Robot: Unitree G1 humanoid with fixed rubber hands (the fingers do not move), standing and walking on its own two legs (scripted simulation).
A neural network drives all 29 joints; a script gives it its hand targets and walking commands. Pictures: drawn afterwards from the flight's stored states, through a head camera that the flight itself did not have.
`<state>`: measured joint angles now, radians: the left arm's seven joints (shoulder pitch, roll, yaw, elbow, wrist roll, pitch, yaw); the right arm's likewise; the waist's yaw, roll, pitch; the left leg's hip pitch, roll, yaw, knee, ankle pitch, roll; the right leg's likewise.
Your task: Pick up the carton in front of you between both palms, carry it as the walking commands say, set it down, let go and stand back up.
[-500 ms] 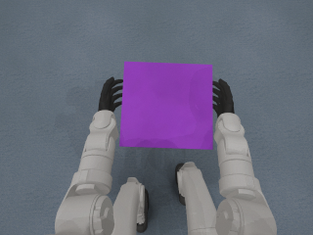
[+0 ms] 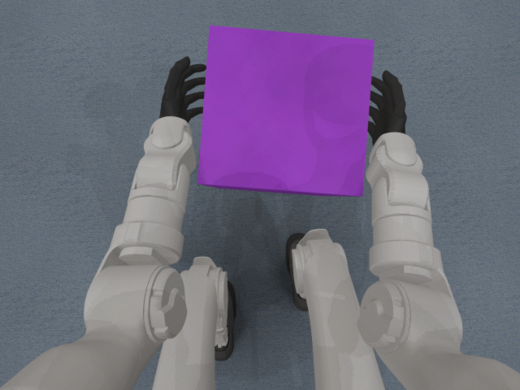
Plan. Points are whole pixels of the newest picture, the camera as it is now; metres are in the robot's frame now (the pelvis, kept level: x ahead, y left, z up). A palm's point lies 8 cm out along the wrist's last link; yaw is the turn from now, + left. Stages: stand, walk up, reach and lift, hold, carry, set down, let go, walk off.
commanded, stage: set down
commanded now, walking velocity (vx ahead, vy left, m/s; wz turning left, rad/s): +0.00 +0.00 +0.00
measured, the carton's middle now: (278, 131) +0.47 -0.09 -0.18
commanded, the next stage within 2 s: none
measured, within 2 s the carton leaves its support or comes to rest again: rests again in 1.64 s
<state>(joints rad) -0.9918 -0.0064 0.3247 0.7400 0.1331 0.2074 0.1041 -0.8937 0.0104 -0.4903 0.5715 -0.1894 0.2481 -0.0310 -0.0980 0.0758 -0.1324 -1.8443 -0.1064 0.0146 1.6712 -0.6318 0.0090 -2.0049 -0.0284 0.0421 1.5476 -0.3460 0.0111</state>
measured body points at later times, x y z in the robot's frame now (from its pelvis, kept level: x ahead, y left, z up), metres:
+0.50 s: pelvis -0.03 +0.00 -0.10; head +0.33 -0.05 +0.17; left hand +0.55 +0.03 -0.26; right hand +0.46 -0.26 -0.26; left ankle +0.04 +0.11 -0.50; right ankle +0.13 -0.13 -0.50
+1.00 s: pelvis -0.02 +0.01 -0.14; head +0.35 -0.01 +0.11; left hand +0.55 +0.03 -0.33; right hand +0.48 -0.27 -0.30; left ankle +0.04 +0.11 -0.50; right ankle +0.13 -0.13 -0.50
